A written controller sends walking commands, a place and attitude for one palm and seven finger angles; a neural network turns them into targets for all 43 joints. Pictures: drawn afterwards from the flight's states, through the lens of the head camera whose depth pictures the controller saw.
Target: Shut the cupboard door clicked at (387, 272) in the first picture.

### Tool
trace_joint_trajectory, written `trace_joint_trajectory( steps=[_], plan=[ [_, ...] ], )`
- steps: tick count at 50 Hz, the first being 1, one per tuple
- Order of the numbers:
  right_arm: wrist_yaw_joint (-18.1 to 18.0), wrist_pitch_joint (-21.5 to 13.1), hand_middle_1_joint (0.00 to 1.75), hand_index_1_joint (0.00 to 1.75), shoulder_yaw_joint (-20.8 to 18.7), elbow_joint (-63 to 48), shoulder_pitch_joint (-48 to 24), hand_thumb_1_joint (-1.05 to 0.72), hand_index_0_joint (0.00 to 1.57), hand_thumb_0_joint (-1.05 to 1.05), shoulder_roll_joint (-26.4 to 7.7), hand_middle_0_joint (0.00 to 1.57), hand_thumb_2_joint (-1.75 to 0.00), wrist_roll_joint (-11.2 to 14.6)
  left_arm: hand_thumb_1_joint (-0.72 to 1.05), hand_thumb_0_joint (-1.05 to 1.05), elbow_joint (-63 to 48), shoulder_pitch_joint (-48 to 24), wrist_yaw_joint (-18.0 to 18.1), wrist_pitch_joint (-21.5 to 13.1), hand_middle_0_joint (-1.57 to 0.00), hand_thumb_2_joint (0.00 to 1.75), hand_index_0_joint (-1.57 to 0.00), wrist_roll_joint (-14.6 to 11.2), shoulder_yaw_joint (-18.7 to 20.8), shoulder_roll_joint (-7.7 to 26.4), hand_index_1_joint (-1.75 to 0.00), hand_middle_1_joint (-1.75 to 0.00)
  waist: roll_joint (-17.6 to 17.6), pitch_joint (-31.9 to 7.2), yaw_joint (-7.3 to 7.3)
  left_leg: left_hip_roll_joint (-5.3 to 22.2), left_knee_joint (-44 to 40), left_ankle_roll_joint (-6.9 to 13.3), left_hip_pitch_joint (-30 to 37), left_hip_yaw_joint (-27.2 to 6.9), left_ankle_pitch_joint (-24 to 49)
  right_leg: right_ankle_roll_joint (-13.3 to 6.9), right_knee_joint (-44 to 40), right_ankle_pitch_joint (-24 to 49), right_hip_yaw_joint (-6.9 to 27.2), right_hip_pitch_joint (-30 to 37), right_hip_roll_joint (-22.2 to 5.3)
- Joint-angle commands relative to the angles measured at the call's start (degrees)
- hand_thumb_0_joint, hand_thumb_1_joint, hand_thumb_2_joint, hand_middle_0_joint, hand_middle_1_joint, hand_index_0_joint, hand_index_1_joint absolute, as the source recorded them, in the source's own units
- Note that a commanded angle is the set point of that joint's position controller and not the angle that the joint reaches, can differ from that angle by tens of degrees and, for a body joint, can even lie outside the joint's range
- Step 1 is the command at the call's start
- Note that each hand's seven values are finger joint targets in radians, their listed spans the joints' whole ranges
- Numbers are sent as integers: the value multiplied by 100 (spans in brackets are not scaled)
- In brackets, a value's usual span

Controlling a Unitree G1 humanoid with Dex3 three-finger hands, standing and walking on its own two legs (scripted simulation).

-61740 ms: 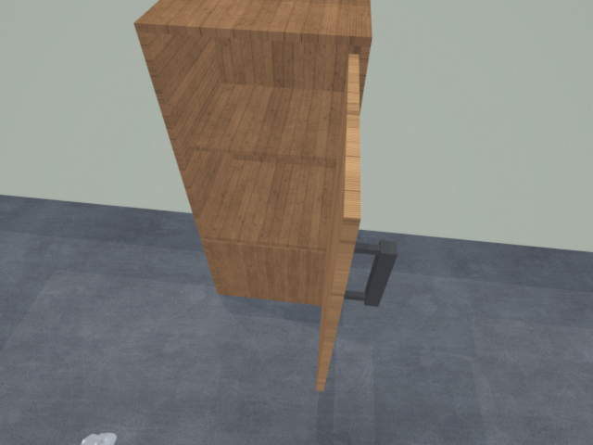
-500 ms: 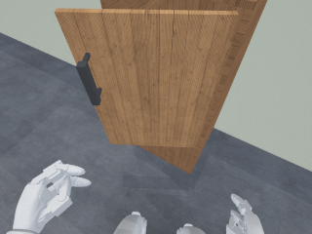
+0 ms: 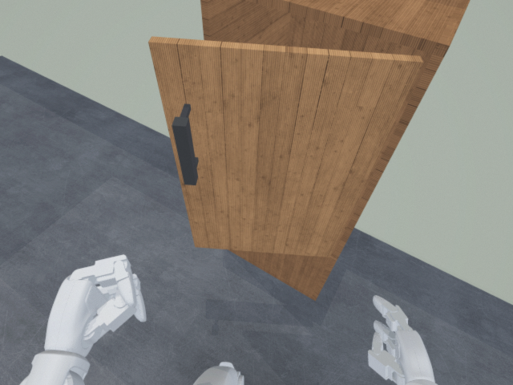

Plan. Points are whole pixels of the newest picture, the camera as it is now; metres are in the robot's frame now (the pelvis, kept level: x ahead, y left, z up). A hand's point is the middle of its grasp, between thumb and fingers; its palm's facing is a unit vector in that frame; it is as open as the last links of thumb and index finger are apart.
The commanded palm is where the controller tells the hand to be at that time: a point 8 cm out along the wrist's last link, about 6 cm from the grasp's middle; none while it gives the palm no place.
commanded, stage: raise the hand and make a fist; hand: left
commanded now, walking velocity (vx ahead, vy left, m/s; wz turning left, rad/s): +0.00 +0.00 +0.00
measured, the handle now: (188, 146) +0.48 +0.17 +0.09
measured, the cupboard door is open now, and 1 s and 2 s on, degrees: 28 28 28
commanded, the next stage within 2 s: bring the fist close to the handle in 0.62 s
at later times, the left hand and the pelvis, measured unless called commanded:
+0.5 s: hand (135, 278) +0.23 +0.19 +0.09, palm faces +0.02 -1.00 -0.04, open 3.1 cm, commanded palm +0.21 +0.24 +0.09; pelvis +0.01 +0.00 +0.02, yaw +0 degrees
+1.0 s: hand (165, 253) +0.27 +0.16 +0.09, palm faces +0.01 -1.00 -0.05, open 3.1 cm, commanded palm +0.25 +0.21 +0.09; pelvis +0.01 -0.04 +0.01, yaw +0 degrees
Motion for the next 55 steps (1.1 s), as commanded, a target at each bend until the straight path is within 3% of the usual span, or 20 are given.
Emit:
trace_joint_trajectory(
  steps=[1,5,8,11,14,15,18,22,23,27,28,31,36,40,42,44,46,48,49,55],
  plan=[
    [-82,-243,30,30,-381,-830,-137,-90,20,0,-875,20,-90,33,90,0,-1263,-600,-33,-233,-130,90,-130,-97,399,594,-150,-150,343,-802,-107,354,-1607,-544,1673,-1062,443,-184,-648,720,-58,-250,134],
    [-71,-256,30,30,-344,-780,-141,-90,20,0,-879,20,-90,39,90,0,-1230,-857,-40,-124,-130,90,-130,-77,436,635,-150,-150,439,-788,-83,381,-1715,-619,1860,-1111,673,-191,-707,816,-61,-135,122],
    [-91,-259,30,30,-340,-717,-153,-90,20,0,-899,20,-90,49,90,0,-992,-955,-100,17,-130,90,-130,-127,558,715,-150,-150,188,-737,-76,348,-1765,-584,1793,-1066,622,-184,-843,868,-54,37,133],
    [-105,-285,30,30,-333,-689,-181,-90,20,0,-892,20,-90,75,90,0,-1012,-1218,-134,113,-130,90,-130,-144,524,679,-150,-150,331,-743,-84,341,-1843,-596,1903,-1053,625,-182,-925,887,-48,104,108],
    [-98,-314,30,30,-343,-689,-177,-90,20,0,-897,20,-90,81,90,0,-865,-957,-146,182,-130,90,-130,-130,469,592,-150,-150,185,-725,-51,334,-1853,-571,1896,-988,783,-182,-991,971,-43,240,104],
    [-83,-331,30,30,-344,-682,-194,-90,20,0,-892,20,-90,78,90,0,-888,-949,-150,178,-130,90,-130,-159,489,598,-150,-150,305,-688,-26,319,-1861,-591,1909,-967,818,-190,-1011,989,-34,256,102],
    [-69,-322,30,30,-359,-656,-162,-90,20,0,-917,20,-90,57,90,0,-829,-884,-82,143,-130,90,-130,-123,617,732,-150,-150,152,-620,-18,309,-1834,-550,1814,-913,857,-191,-1040,1038,-18,330,116],
    [-52,-332,30,30,-380,-649,-164,-90,20,0,-899,20,-90,37,90,0,-1025,-966,-10,-46,-130,90,-130,-134,599,678,-150,-150,304,-799,-50,284,-1728,-542,1923,-818,987,-188,-1002,1091,4,284,102],
    [-44,-332,30,30,-386,-627,-144,-90,20,0,-912,20,-90,27,90,0,-1038,-963,14,-88,-130,90,-130,-127,684,785,-150,-150,236,-809,-28,266,-1692,-517,1844,-781,1039,-202,-1013,1138,27,382,110],
    [-37,-320,30,30,-395,-633,-151,-90,20,0,-910,20,-90,42,90,0,-878,-890,-32,-142,-130,90,-130,-156,560,621,-150,-150,158,-741,-69,231,-1605,-465,1713,-686,960,-184,-1023,1108,57,336,98],
    [-41,-308,30,30,-399,-624,-147,-90,20,0,-931,20,-90,33,90,0,-839,-891,-43,-121,-130,90,-130,-148,631,735,-150,-150,86,-702,-67,217,-1563,-423,1619,-650,969,-183,-1049,1142,88,388,101],
    [-48,-300,30,30,-399,-641,-146,-90,20,0,-908,20,-90,51,90,0,-932,-948,-94,-117,-130,90,-130,-161,545,670,-150,-150,174,-783,-94,192,-1496,-406,1645,-580,1039,-172,-1059,1197,114,396,76],
    [-75,-283,30,30,-386,-649,-176,-90,20,0,-885,20,-90,56,90,0,-894,-984,-113,-129,-130,90,-130,-207,596,696,-150,-150,8,-744,-92,148,-1395,-346,1510,-464,966,-146,-1140,1166,214,470,59],
    [-130,-267,30,30,-375,-481,-199,-90,20,0,-904,20,-90,54,90,0,-492,-1970,-115,-156,-130,90,-130,-188,698,840,-150,-150,-156,-626,-239,118,-1225,-300,1308,-407,755,-100,-1253,906,397,318,28],
    [-131,-279,30,30,-354,-464,-219,-90,20,0,-886,20,-90,69,90,0,-357,-2123,-170,-152,-130,90,-130,-197,607,757,-150,-150,61,-720,-211,102,-1238,-307,1333,-387,723,-111,-1271,842,426,365,8],
    [-150,-289,30,30,-353,-414,-234,-90,20,0,-891,20,-90,79,90,0,-217,-2478,-202,-98,-130,90,-130,-186,627,847,-150,-150,63,-865,-208,100,-1204,-288,1348,-371,819,-102,-1301,926,513,477,-23],
    [-153,-292,30,30,-349,-376,-218,-90,20,0,-891,20,-90,97,90,0,15,-2660,-238,-43,-130,90,-130,-184,563,819,-150,-150,4,-858,-217,99,-1224,-282,1398,-355,864,-84,-1361,1005,548,499,-34],
    [-145,-276,30,30,-357,-362,-181,-90,20,0,-914,20,-90,97,90,0,179,-2591,-233,25,-130,90,-130,-189,733,982,-150,-150,-33,-1021,-116,98,-1238,-282,1400,-350,1060,-89,-1339,1240,578,722,-37],
    [-136,-259,30,30,-362,-381,-187,-90,20,0,-883,20,-90,94,90,0,244,-2590,-226,55,-130,90,-130,-202,711,897,-150,-150,-164,-1089,-105,92,-1229,-275,1424,-307,1199,-56,-1344,1492,605,843,-70],
    [-70,-139,30,30,-386,-371,-176,-90,20,0,-883,20,-90,89,90,0,598,-2691,-101,33,-130,90,-130,-183,899,943,-150,-150,-287,-986,-39,84,-1308,-299,1419,-231,1377,-7,-1340,1941,601,951,-99]
  ],
)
